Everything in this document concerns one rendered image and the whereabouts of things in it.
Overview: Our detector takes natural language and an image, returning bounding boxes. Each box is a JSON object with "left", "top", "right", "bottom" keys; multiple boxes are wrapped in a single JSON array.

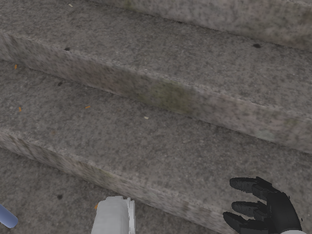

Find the left robot thigh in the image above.
[{"left": 91, "top": 196, "right": 136, "bottom": 234}]

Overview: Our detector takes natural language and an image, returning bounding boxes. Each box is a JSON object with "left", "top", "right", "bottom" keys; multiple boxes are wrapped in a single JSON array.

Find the robot right hand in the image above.
[{"left": 223, "top": 176, "right": 303, "bottom": 234}]

